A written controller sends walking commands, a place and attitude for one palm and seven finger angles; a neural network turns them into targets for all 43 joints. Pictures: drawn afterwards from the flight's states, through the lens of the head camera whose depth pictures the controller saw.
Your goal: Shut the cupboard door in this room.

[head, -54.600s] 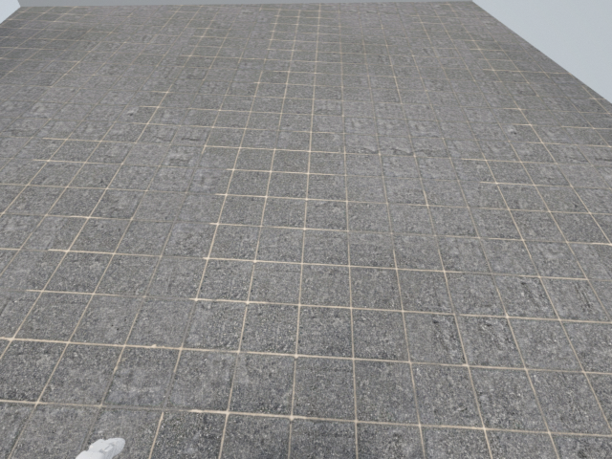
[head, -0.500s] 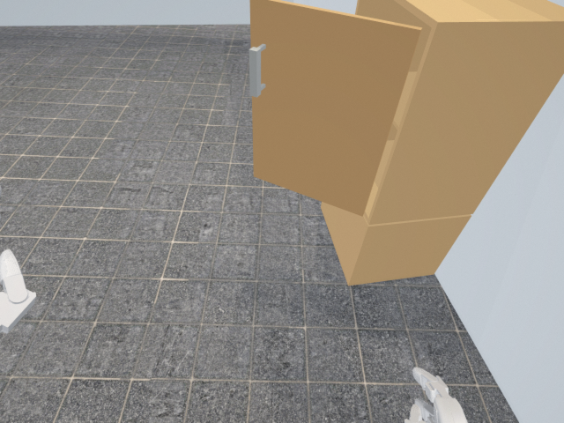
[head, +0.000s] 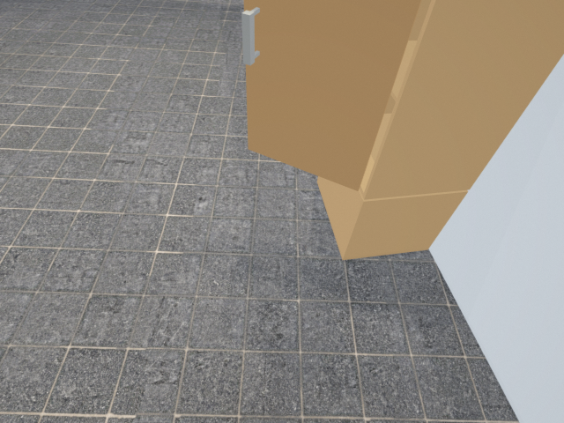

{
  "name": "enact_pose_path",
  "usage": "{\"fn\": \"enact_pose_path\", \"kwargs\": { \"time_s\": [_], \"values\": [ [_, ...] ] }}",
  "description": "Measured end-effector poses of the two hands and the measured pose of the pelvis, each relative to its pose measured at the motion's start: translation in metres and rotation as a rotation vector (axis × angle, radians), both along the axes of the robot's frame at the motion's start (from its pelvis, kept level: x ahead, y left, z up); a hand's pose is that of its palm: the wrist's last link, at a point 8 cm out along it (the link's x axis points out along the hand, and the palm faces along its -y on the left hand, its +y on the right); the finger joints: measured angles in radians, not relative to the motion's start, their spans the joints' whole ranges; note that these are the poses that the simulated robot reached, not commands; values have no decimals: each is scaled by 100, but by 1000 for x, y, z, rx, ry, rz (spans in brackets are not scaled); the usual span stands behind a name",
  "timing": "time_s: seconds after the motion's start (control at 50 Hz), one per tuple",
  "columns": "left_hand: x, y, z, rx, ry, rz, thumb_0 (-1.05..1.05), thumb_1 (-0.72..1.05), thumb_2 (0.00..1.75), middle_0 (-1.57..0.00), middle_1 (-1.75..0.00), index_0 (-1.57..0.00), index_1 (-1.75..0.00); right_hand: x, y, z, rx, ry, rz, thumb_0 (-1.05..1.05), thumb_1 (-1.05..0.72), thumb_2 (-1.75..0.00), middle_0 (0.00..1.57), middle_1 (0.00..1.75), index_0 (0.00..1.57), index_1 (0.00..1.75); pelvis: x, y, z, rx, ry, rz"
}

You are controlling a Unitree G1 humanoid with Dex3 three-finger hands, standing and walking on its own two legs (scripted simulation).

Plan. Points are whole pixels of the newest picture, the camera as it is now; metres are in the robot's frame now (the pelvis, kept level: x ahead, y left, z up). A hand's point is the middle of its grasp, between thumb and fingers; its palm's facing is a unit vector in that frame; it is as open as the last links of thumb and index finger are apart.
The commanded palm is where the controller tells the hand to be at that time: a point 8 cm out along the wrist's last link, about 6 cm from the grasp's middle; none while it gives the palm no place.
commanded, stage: let the arm hang, fingers relaxed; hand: left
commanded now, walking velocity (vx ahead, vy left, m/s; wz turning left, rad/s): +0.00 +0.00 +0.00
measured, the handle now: (252, 36) +1.00 +0.12 +0.07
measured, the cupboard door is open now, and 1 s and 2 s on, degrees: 54 54 54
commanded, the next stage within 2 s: look to check the result in 0.76 s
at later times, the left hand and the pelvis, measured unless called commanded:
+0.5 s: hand out of the picture +0.06 +0.23 -0.15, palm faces +0.01 -0.95 -0.32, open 7.4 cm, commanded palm none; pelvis +0.01 -0.01 +0.01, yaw +0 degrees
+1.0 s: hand out of the picture +0.07 +0.22 -0.15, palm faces +0.00 -0.95 -0.30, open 7.4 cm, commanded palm none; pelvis +0.03 -0.01 +0.01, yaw +0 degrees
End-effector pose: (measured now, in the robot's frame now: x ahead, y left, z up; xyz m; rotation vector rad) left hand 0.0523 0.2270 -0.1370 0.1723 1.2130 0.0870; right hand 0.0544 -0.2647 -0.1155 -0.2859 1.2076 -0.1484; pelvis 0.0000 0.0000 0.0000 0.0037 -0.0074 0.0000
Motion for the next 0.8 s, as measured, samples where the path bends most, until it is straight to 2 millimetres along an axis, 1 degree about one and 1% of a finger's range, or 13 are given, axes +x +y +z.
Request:
{"fn": "enact_pose_path", "kwargs": {
  "time_s": [0.06, 0.1, 0.16, 0.22, 0.3, 0.38, 0.5, 0.58, 0.68, 0.8],
  "values": [
    [-26, 5, -5, 9, 79, 28, 0, 97, 90, -20, -30, -21, -30, -27, -3, -1, -6, 95, -25, 1, -91, -90, 20, 30, 20, 30, 0, -5, 2, -7, -4, 7],
    [-40, 11, -4, 24, 122, 44, 0, 96, 90, -20, -30, -20, -30, -39, -4, -4, -3, 133, -42, 1, -91, -90, 20, 30, 20, 30, 0, -6, 4, -11, -7, 9],
    [-53, 21, 2, 58, 163, 62, 0, 94, 90, -20, -30, -20, -30, -49, -3, -9, 11, 159, -63, 1, -91, -90, 20, 30, 20, 30, 1, -6, 5, -13, -13, 8],
    [-57, 32, 10, 96, 179, 73, 1, 93, 90, -20, -30, -20, -30, -50, -1, -14, 30, 158, -74, 1, -91, -90, 20, 30, 20, 30, 2, -6, 7, -12, -19, 4],
    [-49, 44, 19, 138, 164, 76, 1, 92, 90, -20, -30, -20, -30, -43, 3, -19, 52, 139, -79, 1, -91, -90, 20, 30, 20, 30, 4, -6, 8, -10, -24, -2],
    [-31, 49, 24, 156, 122, 69, 1, 91, 90, -20, -30, -20, -30, -32, 5, -20, 64, 110, -77, 1, -91, -90, 20, 30, 20, 30, 7, -6, 9, -7, -28, -6],
    [0, 43, 25, 142, 51, 49, 1, 91, 90, -20, -30, -20, -30, -14, 3, -16, 58, 68, -70, 0, -91, -90, 20, 30, 20, 30, 11, -6, 11, -3, -30, -8],
    [16, 35, 24, 120, 20, 35, 1, 91, 90, -20, -30, -20, -30, -3, -2, -12, 44, 47, -65, 0, -91, -90, 20, 30, 20, 30, 14, -6, 12, -2, -30, -8],
    [25, 28, 22, 97, 10, 25, 1, 90, 90, -20, -30, -20, -30, 7, -9, -6, 23, 34, -61, 0, -91, -90, 20, 30, 20, 30, 17, -7, 13, -1, -29, -7],
    [23, 27, 20, 93, 35, 28, 1, 90, 90, -20, -30, -20, -30, 14, -17, -2, 2, 39, -56, 0, -91, -90, 20, 30, 20, 30, 21, -9, 13, -1, -26, -5]
  ]
}}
